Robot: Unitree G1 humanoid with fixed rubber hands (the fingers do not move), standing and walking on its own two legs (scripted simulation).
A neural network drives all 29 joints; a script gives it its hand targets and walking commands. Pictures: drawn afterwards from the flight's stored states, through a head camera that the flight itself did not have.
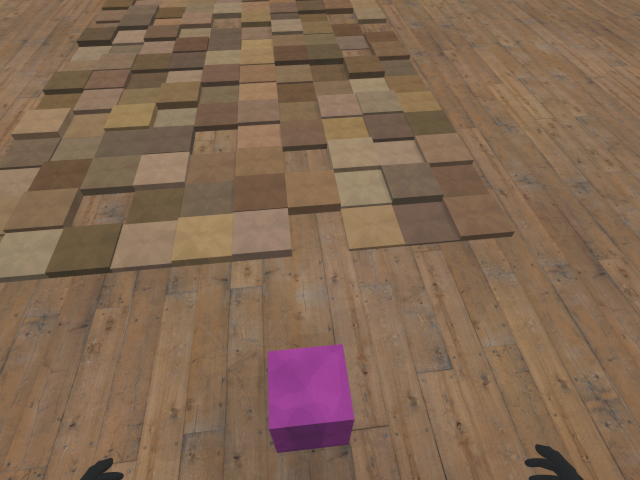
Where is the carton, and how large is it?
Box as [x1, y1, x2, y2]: [268, 344, 353, 452]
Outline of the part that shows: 342,344 268,351 269,430 277,452 348,443 353,422 353,414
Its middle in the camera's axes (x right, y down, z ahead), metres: -0.03 +0.46 +1.10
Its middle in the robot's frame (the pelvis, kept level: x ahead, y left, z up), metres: +0.42 +0.03 -0.66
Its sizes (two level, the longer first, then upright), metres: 0.210 0.200 0.250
